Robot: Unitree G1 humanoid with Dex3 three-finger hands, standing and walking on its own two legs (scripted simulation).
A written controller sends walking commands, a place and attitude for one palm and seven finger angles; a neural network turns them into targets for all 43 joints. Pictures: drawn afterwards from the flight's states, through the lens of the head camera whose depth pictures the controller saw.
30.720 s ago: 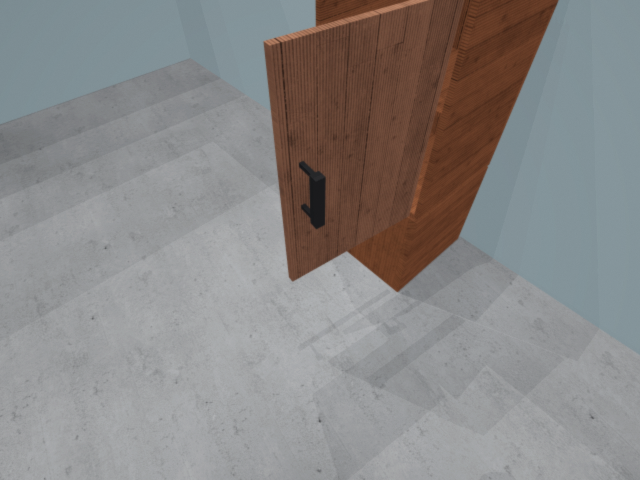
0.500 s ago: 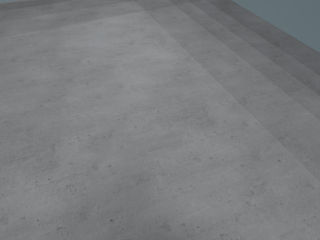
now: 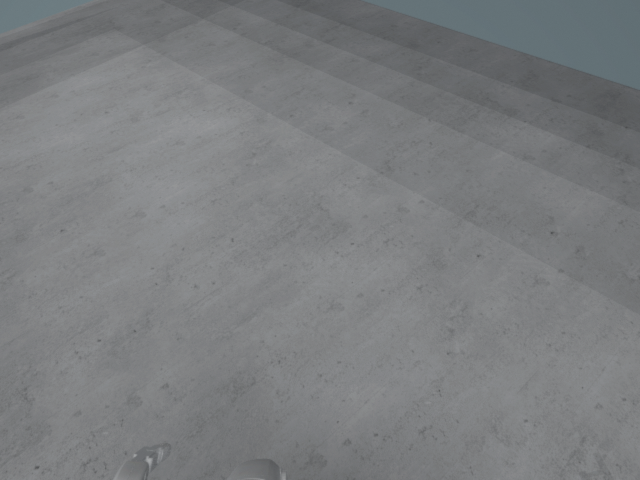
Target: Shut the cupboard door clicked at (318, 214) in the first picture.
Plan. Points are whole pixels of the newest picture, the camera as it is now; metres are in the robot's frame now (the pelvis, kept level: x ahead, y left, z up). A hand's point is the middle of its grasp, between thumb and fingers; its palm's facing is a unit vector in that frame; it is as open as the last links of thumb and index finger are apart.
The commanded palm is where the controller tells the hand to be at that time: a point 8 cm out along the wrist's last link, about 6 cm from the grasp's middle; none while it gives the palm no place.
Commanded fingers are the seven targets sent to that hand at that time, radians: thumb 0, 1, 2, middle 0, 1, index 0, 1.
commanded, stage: turn to face it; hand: left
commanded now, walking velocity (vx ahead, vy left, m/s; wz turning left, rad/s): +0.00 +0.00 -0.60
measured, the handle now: out of the picture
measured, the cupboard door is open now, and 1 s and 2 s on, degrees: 52 52 52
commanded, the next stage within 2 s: none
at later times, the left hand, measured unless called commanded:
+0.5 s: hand (202, 441) +0.19 +0.19 -0.15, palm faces -0.30 -0.93 -0.22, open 7.4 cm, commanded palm none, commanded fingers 0.00 0.90 0.90 -0.20 -0.30 -0.20 -0.30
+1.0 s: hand (236, 415) +0.23 +0.15 -0.17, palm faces -0.52 -0.83 -0.20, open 7.4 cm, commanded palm none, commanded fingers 0.00 0.90 0.90 -0.20 -0.30 -0.20 -0.30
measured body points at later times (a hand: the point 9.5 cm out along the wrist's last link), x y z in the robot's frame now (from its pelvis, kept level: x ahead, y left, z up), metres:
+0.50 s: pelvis +0.02 +0.02 +0.01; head +0.07 +0.02 +0.46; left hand +0.20 +0.24 -0.13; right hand +0.00 -0.24 -0.13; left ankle +0.05 +0.15 -0.73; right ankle -0.03 -0.10 -0.69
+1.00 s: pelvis +0.05 +0.02 +0.00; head +0.10 +0.02 +0.45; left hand +0.26 +0.20 -0.15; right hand +0.00 -0.25 -0.11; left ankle +0.12 +0.11 -0.73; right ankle -0.04 -0.08 -0.69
